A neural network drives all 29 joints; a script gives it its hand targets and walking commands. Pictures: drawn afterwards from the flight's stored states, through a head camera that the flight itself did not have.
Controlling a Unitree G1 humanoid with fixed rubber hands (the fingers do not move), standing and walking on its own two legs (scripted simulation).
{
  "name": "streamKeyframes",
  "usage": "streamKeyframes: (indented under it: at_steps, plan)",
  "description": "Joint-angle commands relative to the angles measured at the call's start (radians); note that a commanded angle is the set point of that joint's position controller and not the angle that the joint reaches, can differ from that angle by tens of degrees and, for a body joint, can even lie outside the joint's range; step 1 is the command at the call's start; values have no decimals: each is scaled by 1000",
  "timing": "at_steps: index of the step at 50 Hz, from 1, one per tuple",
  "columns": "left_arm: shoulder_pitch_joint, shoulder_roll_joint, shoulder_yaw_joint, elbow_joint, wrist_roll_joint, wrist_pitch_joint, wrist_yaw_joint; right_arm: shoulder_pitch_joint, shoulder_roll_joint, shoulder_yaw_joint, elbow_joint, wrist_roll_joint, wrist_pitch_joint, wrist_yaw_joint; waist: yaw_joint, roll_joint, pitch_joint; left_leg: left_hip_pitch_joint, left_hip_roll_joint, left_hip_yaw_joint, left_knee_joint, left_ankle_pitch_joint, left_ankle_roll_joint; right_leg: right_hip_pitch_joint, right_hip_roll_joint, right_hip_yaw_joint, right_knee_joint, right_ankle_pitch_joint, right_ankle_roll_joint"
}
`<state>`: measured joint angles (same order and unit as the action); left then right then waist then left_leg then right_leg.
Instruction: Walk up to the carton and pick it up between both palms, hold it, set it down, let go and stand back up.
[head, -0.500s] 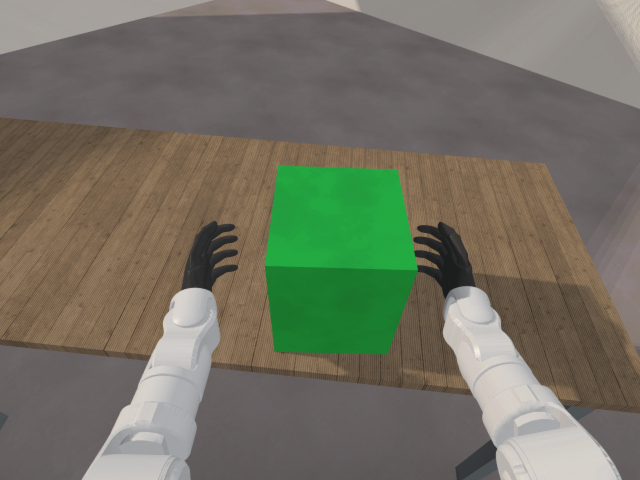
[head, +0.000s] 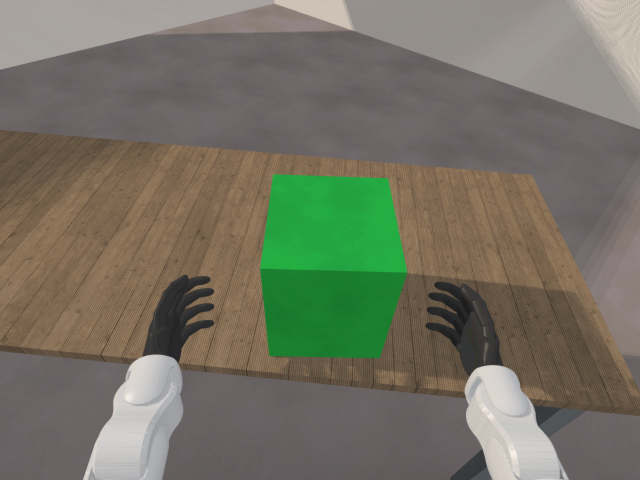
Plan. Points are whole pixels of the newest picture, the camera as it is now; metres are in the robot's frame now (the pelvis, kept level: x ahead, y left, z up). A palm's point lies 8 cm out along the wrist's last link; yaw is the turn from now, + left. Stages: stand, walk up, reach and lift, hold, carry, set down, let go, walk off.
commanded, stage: set down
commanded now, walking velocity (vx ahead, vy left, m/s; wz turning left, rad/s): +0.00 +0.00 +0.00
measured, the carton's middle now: (327, 268) +0.42 +0.01 +0.03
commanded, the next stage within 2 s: let go in 1.84 s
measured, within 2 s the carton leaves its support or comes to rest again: neither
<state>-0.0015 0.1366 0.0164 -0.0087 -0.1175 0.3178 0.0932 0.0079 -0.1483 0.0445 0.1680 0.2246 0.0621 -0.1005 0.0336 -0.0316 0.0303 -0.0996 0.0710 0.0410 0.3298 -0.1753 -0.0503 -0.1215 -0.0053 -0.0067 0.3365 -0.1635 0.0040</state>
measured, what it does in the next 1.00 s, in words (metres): stands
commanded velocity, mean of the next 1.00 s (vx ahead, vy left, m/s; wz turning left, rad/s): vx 0.00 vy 0.00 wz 0.00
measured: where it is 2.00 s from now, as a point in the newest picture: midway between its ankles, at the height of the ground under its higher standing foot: outside the picture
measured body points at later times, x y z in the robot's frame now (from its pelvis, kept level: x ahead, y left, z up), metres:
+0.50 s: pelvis +0.00 +0.00 +0.00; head +0.00 +0.01 +0.45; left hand +0.20 +0.21 +0.05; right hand +0.21 -0.19 +0.05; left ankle +0.00 +0.15 -0.75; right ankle +0.01 -0.12 -0.75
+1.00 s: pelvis +0.03 +0.01 +0.00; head +0.05 +0.03 +0.45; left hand +0.20 +0.23 -0.01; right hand +0.21 -0.19 -0.01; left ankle +0.00 +0.15 -0.75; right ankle +0.01 -0.12 -0.75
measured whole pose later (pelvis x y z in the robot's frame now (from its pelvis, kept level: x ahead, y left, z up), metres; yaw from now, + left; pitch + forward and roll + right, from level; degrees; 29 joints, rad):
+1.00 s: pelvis +0.03 +0.01 +0.00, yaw -1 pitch -3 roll -1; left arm 0.47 0.19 -0.04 -0.15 -0.09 0.19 0.07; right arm 0.47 -0.16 0.01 0.02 0.15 0.00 -0.02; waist 0.06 -0.02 0.09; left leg -0.03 0.06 0.06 0.29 -0.21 -0.04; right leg -0.04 -0.01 0.03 0.25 -0.17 0.02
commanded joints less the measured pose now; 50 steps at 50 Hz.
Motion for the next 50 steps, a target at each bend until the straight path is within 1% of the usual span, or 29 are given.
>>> streamKeyframes:
  at_steps: [1, 2, 4, 6, 7, 8, 9, 10, 12, 13, 16, 17, 19, 20, 23, 26, 28, 29, 31, 35, 36, 37, 39, 42, 45, 46, 48, 49, 50]
  plan:
    - [-54, 49, 18, -281, 13, 13, -14, -68, -101, -59, -292, -25, -17, -13, -5, 18, -143, 112, -78, 17, -38, 230, 30, 45, 45, 2, -73, 115, -4]
    - [-97, 63, 30, -289, 5, 14, -12, -109, -102, -55, -309, -21, -10, -10, 14, 36, -134, 90, -82, 19, -44, 193, 29, 23, 44, 4, -76, 51, -5]
    - [-38, 75, 22, -303, -8, 15, -12, -33, -83, -66, -336, -31, 2, -13, 5, 20, -103, 82, -78, 20, -56, 160, 35, 11, 35, 7, -87, 32, -5]
    - [45, 86, 25, -379, -8, 4, -10, 49, -83, -55, -388, -31, 3, -9, 21, 6, -113, 101, -79, 25, -56, 215, 32, 43, 39, 7, -87, 81, -2]
    - [33, 82, 24, -379, -10, 1, -9, 41, -86, -51, -397, -27, 8, -5, 26, 19, -115, 90, -79, 28, -56, 200, 30, 31, 39, 12, -90, 54, -4]
    - [56, 86, 13, -403, -15, -4, -5, 77, -82, -58, -401, -28, 9, -1, 13, 33, -108, 95, -76, 22, -61, 193, 28, 17, 38, 10, -97, 42, -10]
    - [78, 102, 28, -418, -10, -14, 1, 91, -80, -68, -417, -22, 8, 2, 28, 42, -117, 102, -76, 25, -62, 180, 24, 18, 37, 18, -103, 14, -13]
    - [162, 82, 4, -423, -7, -18, -1, 176, -65, -59, -438, -23, 7, 4, 14, 43, -89, 138, -72, 20, -60, 224, 23, 15, 33, 21, -111, 55, -18]
    - [143, 102, 10, -403, -9, -26, -8, 163, -62, -45, -469, -39, 13, 2, 24, 27, -84, 105, -75, 32, -70, 184, 25, -3, 30, 27, -123, 16, -13]
    - [190, 103, 13, -411, -4, -27, -10, 208, -58, -36, -474, -35, 16, 2, 27, 39, -69, 113, -79, 34, -75, 175, 26, 0, 26, 32, -132, 6, -14]
    - [259, 109, -5, -492, -15, -52, -2, 284, -51, -40, -529, -37, 10, 9, 21, 53, -61, 120, -74, 33, -80, 173, 21, -9, 26, 36, -135, 9, -18]
    - [254, 106, -13, -516, -25, -60, 2, 274, -63, -44, -557, -37, 4, 10, 21, 40, -56, 117, -72, 27, -78, 168, 22, -29, 30, 32, -135, -9, -19]
    - [296, 132, -15, -477, -28, -61, -6, 321, -55, -56, -546, -48, 6, 8, 13, 16, -5, 106, -73, 29, -84, 121, 28, -52, 21, 43, -150, -49, -21]
    - [300, 142, -22, -467, -31, -63, -8, 330, -46, -57, -535, -63, 11, 7, 12, 26, 1, 98, -72, 35, -89, 103, 29, -42, 13, 44, -148, -47, -19]
    - [280, 138, -17, -417, -33, -58, -5, 295, -42, -75, -532, -74, 23, 17, 23, 29, 56, 56, -70, 36, -107, -8, 34, -82, 9, 49, -156, -153, -28]
    - [258, 146, -20, -380, -41, -55, -11, 267, -37, -71, -504, -76, 35, 21, 33, 17, 62, 43, -74, 45, -108, -48, 39, -69, 5, 55, -151, -193, -23]
    - [259, 134, -27, -403, -32, -60, 3, 266, -57, -78, -473, -72, 37, 38, 44, 49, 32, 32, -62, 38, -110, -31, 29, -47, 11, 48, -134, -174, -31]
    - [283, 131, -33, -396, -39, -67, 4, 294, -55, -77, -460, -69, 32, 40, 31, 34, 20, 45, -59, 32, -103, -5, 24, -45, 14, 44, -133, -151, -31]
    - [283, 132, -29, -371, -29, -76, 7, 274, -74, -81, -464, -76, 18, 48, 47, 31, -18, 44, -57, 39, -93, 34, 22, -29, 19, 43, -120, -115, -33]
    - [335, 122, -40, -373, -11, -98, 11, 334, -86, -88, -403, -68, -9, 63, 36, 44, -71, 108, -60, 28, -60, 169, 4, -20, 32, 31, -114, -18, -38]
    - [356, 117, -40, -356, -16, -104, 4, 353, -92, -85, -402, -73, -21, 62, 30, 19, -82, 111, -61, 28, -52, 203, 6, -6, 37, 33, -113, 19, -33]
    - [372, 108, -39, -359, -8, -109, 5, 370, -86, -79, -383, -66, -30, 68, 29, 43, -86, 125, -60, 22, -49, 251, -1, 2, 37, 29, -110, 55, -36]
    - [399, 131, -25, -335, 8, -120, -3, 393, -89, -86, -360, -75, -52, 69, 30, 33, -81, 141, -70, 27, -34, 307, -4, 2, 38, 30, -117, 102, -35]
    - [449, 103, -38, -345, 22, -137, -2, 446, -96, -88, -319, -70, -74, 79, 24, 57, -47, 174, -67, 19, -23, 396, -24, 1, 53, 19, -121, 160, -44]
    - [471, 107, -28, -318, 37, -155, -11, 470, -100, -79, -304, -79, -104, 85, 18, 57, -29, 172, -77, 20, -16, 445, -29, 8, 56, 17, -123, 217, -40]
    - [468, 114, -22, -271, 41, -154, -21, 471, -84, -65, -263, -82, -101, 83, 14, 55, -3, 171, -82, 24, -9, 425, -28, 7, 47, 25, -127, 215, -33]
    - [466, 131, -19, -278, 32, -167, -28, 470, -75, -67, -292, -83, -122, 77, 21, 63, -18, 177, -90, 28, -7, 428, -25, 11, 41, 26, -122, 247, -26]
    - [454, 143, -13, -271, 26, -181, -33, 478, -65, -58, -293, -89, -132, 73, 19, 48, -24, 168, -93, 34, -2, 418, -19, 15, 34, 34, -119, 258, -20]
    - [448, 145, -10, -307, 22, -196, -27, 470, -70, -64, -307, -93, -147, 79, 20, 52, -45, 165, -90, 30, -2, 429, -20, 19, 37, 23, -112, 264, -20]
